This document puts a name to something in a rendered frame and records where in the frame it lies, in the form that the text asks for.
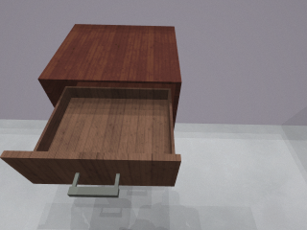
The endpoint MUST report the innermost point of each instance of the handle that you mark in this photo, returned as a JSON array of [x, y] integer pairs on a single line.
[[81, 191]]

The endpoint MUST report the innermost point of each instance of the cabinet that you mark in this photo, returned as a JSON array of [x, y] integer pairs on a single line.
[[129, 56]]

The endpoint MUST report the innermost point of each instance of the drawer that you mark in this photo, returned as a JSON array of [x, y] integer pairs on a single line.
[[101, 131]]

